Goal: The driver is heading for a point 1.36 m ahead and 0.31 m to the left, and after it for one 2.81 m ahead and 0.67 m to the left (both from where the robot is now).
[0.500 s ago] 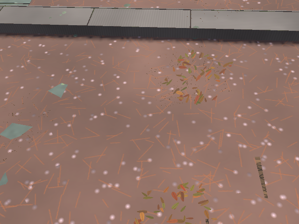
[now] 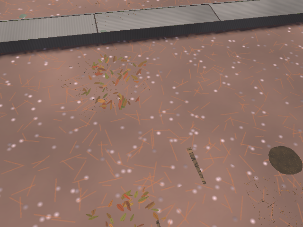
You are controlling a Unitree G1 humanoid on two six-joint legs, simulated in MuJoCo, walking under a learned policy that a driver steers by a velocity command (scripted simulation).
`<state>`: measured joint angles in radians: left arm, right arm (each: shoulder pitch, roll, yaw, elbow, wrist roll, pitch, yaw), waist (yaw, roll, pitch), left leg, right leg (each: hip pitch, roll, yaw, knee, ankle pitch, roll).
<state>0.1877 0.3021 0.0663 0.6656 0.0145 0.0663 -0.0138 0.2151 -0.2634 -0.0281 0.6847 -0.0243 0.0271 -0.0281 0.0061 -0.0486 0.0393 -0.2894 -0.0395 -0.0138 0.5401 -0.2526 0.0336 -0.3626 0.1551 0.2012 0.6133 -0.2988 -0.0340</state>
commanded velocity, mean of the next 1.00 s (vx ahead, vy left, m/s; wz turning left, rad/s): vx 0.00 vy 0.00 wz -0.07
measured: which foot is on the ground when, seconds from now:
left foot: down 0.00-1.00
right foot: up 0.00-0.28, down 0.30-1.00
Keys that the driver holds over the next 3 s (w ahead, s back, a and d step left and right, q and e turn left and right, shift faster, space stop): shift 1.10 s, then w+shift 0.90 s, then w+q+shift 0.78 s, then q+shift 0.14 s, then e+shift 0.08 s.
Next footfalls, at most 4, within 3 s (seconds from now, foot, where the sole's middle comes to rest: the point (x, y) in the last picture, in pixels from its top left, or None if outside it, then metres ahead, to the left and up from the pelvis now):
0.30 right None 0.00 -0.11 -0.77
1.86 right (163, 209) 0.56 -0.06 -0.77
2.34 left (137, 127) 1.00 0.07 -0.77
2.74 right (144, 69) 1.47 0.05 -0.77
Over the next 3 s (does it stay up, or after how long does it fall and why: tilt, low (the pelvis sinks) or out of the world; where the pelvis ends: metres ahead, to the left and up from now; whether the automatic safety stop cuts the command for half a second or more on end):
stays up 1.40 0.16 0.01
